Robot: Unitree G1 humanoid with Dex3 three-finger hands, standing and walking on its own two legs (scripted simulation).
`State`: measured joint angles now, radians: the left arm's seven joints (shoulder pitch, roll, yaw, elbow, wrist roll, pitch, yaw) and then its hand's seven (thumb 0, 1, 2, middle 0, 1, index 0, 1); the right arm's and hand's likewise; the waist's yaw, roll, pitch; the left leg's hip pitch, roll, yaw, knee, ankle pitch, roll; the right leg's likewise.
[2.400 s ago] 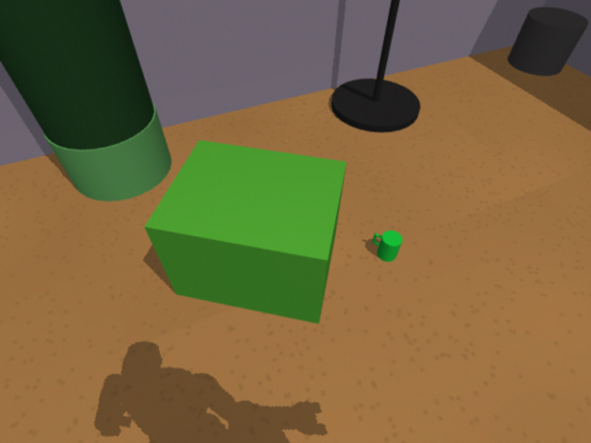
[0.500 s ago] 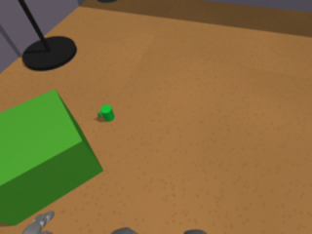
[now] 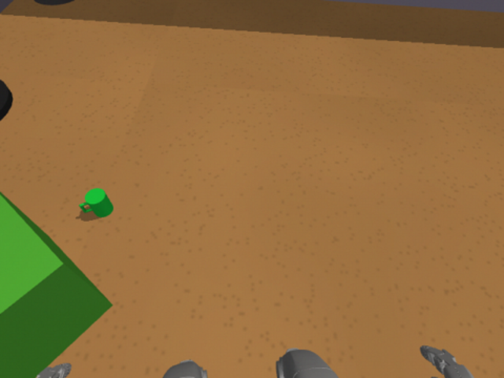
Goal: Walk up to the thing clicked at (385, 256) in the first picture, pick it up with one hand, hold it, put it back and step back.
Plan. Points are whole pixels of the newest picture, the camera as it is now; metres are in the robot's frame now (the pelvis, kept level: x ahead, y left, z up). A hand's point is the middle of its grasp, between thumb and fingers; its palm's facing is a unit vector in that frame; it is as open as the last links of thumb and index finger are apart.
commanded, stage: walk up
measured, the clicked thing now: (95, 204) +0.84 +0.62 -0.70
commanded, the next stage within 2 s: none
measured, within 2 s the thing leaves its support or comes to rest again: neither
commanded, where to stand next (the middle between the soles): +0.05 -0.01 m, yaw -14 degrees
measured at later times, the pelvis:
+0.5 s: pelvis -0.01 +0.05 +0.00, yaw -23 degrees
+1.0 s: pelvis -0.03 +0.09 +0.01, yaw -50 degrees
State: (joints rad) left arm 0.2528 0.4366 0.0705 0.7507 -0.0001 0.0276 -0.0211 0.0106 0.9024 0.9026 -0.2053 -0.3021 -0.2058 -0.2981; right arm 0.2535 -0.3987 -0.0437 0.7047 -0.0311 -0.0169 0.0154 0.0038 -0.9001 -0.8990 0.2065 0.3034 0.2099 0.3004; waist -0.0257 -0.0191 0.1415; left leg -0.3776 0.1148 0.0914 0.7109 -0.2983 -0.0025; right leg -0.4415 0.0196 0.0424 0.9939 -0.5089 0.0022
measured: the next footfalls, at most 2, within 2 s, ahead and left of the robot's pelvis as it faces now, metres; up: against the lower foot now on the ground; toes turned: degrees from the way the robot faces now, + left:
right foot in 0.08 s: +0.05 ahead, -0.14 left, +0.00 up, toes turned -1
left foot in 0.50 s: +0.10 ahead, +0.11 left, +0.00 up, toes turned -30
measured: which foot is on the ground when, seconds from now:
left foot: down 0.00-0.08, up 0.10-0.48, down 0.50-1.00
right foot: up 0.00-0.06, down 0.08-0.52, up 0.54-1.00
